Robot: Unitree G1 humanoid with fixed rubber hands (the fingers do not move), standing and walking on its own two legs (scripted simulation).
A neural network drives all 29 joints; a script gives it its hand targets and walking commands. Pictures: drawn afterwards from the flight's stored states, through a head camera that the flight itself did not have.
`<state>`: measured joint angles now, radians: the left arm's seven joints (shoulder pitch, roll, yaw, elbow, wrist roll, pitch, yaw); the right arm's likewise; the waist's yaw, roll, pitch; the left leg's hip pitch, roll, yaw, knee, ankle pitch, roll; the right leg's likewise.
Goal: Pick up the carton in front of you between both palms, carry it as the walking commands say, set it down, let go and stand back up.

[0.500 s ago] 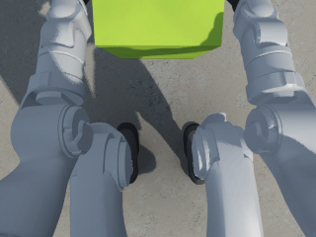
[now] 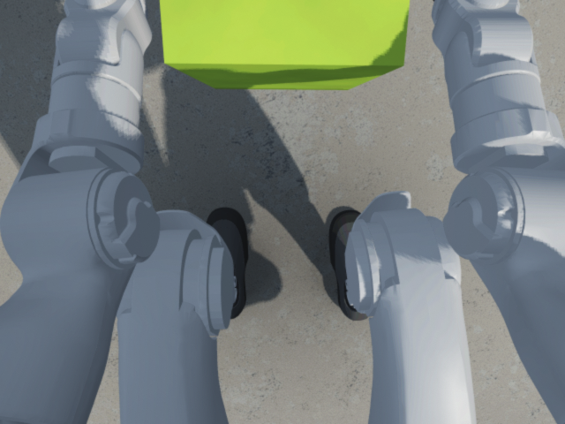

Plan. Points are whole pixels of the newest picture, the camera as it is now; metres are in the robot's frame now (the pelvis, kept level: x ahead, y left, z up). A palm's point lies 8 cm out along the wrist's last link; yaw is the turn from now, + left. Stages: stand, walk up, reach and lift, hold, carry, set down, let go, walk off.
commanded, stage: set down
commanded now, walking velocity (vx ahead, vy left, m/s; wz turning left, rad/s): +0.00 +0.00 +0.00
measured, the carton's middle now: out of the picture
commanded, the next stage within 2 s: let go in 1.28 s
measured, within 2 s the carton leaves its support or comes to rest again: neither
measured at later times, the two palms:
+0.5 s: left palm out of the picture +0.57 +0.16 -0.08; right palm out of the picture +0.56 -0.20 -0.08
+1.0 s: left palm out of the picture +0.57 +0.18 +0.07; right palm out of the picture +0.56 -0.22 +0.07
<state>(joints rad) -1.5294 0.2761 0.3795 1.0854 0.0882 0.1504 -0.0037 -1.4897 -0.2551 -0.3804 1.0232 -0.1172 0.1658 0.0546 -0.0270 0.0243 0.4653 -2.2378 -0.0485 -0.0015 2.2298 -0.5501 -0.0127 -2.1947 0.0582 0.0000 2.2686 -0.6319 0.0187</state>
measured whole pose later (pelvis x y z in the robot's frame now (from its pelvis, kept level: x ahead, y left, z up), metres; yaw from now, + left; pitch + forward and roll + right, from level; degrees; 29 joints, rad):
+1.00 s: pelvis +0.02 +0.00 +0.17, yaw +0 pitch +48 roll +0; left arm -1.26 0.30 0.24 0.87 -0.06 0.21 0.09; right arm -1.23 -0.34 -0.26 0.87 0.10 0.20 -0.04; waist -0.02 0.01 -0.01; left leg -1.98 -0.04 -0.02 1.60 -0.45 -0.01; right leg -1.96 0.05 0.02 1.63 -0.51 0.01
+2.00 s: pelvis +0.12 +0.00 +0.40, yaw +0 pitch +20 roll +0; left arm -0.06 0.18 0.11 0.55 0.02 0.00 -0.03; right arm -0.06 -0.19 -0.11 0.56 0.00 -0.01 0.06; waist -0.01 -0.01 -0.07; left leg -0.70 -0.03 -0.04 0.60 -0.25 0.00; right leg -0.68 0.03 0.05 0.62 -0.29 -0.01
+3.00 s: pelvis +0.17 +0.00 +0.41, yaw -2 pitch +4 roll +0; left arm 0.33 0.26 0.01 0.75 0.02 -0.06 0.01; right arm 0.31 -0.27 -0.01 0.72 -0.03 -0.06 -0.02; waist 0.00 0.01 -0.10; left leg -0.25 -0.01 -0.01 0.56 -0.37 0.00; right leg -0.23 0.05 0.07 0.54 -0.38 -0.02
